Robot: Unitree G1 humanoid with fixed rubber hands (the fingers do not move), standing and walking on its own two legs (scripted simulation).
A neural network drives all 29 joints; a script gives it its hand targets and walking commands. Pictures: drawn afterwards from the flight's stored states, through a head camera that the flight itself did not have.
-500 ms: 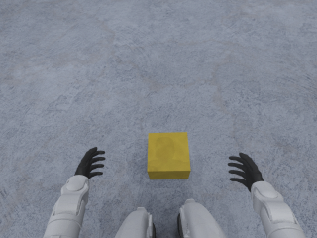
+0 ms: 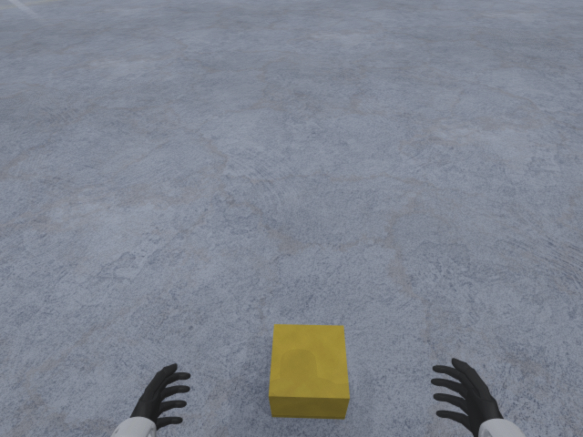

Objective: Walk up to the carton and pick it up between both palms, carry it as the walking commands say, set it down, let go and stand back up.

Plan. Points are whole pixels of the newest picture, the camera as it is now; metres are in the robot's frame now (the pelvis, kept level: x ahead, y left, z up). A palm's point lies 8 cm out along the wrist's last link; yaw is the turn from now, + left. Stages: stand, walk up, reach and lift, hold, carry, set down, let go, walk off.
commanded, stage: let go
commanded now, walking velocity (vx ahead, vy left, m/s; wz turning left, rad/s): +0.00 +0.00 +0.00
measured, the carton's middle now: (308, 370) +0.50 -0.03 -0.66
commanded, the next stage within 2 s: stand in 0.20 s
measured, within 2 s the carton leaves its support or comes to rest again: neither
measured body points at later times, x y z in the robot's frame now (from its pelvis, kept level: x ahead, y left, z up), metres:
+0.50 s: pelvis +0.04 +0.01 +0.01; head +0.04 +0.00 +0.45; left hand +0.24 +0.27 -0.05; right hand +0.18 -0.26 -0.08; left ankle +0.03 +0.12 -0.72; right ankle +0.06 -0.09 -0.72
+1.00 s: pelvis +0.06 +0.02 +0.01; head +0.04 +0.00 +0.45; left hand +0.26 +0.27 -0.04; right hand +0.19 -0.27 -0.08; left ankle +0.03 +0.12 -0.72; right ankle +0.06 -0.09 -0.72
